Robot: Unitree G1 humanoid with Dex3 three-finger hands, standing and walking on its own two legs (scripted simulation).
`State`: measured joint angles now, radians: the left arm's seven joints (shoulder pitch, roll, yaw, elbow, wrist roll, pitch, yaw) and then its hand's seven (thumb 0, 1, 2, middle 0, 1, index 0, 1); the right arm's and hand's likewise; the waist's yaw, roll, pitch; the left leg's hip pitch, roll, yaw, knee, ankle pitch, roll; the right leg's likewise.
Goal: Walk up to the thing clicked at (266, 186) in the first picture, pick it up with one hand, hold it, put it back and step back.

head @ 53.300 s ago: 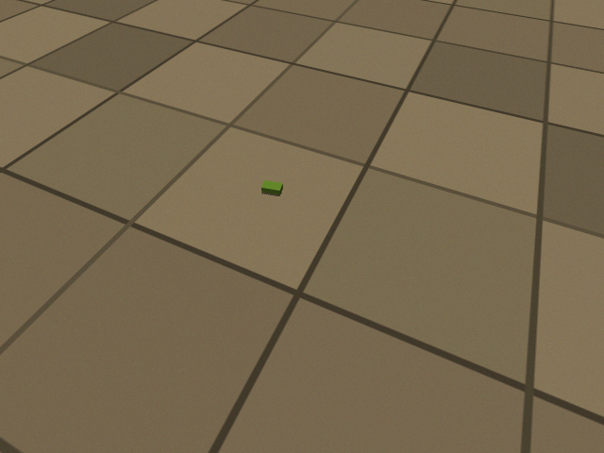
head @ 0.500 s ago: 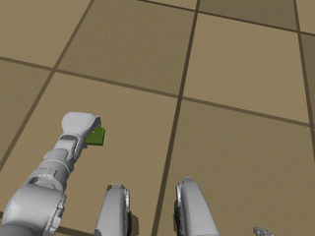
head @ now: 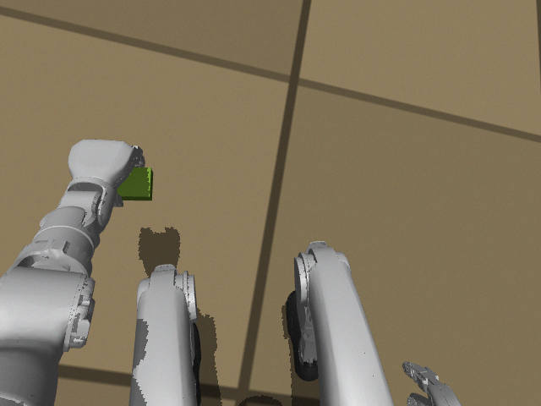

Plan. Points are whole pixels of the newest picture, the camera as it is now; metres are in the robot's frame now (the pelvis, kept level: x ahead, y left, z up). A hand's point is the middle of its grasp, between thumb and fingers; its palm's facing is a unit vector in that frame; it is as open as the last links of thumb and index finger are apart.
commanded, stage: crouch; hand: left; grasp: from above
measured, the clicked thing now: (123, 183) +0.47 +0.19 -0.20
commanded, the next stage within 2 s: lower in 0.82 s
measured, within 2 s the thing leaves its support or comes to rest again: neither
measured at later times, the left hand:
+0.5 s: hand (123, 189) +0.47 +0.20 -0.25, palm faces -0.48 +0.04 -0.87, open 8.2 cm
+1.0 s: hand (126, 186) +0.49 +0.21 -0.29, palm faces -0.47 +0.05 -0.88, open 8.1 cm
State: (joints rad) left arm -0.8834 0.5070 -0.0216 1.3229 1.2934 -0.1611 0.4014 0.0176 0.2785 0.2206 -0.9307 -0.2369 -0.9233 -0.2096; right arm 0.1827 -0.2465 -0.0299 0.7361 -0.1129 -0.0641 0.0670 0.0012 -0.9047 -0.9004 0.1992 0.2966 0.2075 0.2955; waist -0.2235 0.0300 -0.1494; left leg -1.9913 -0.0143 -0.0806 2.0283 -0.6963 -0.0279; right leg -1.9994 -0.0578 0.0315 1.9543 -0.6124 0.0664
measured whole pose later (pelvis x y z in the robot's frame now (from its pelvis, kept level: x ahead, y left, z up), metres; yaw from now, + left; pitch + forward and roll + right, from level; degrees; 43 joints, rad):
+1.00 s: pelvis -0.01 +0.01 -0.11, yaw -3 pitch +36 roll -7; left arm -1.06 0.67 0.03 1.53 1.36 -0.21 0.43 0.01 0.31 0.18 -0.94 -0.19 -0.93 -0.17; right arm 0.20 -0.27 0.05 0.75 -0.17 -0.07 0.16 0.00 -0.92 -0.90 0.20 0.30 0.21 0.30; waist -0.30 0.02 -0.04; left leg -2.30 -0.04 -0.13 2.39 -0.72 -0.02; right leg -2.28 -0.03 0.03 2.26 -0.61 0.07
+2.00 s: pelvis -0.01 +0.02 -0.15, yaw -9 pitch +30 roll -13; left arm -1.08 0.89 0.12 1.72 1.44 -0.27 0.60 0.01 0.37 0.07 -0.96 -0.10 -0.95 -0.07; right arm 0.17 -0.33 0.18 0.71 -0.27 -0.17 0.27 0.00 -0.90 -0.90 0.20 0.30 0.21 0.30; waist -0.41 -0.08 0.11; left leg -2.36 -0.04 -0.21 2.58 -0.75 -0.01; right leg -2.30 0.01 -0.03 2.37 -0.61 0.08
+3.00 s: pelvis -0.01 +0.02 -0.15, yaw -11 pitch +27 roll -15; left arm -1.12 0.95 0.06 1.80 1.39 -0.24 0.66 0.00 0.23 0.36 -0.74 -0.33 -0.74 -0.32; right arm 0.11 -0.37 0.27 0.67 -0.29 -0.25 0.32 0.00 -0.90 -0.90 0.20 0.30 0.20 0.30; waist -0.43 -0.10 0.18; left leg -2.33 -0.03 -0.25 2.58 -0.74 -0.01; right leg -2.26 0.01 -0.07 2.34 -0.59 0.09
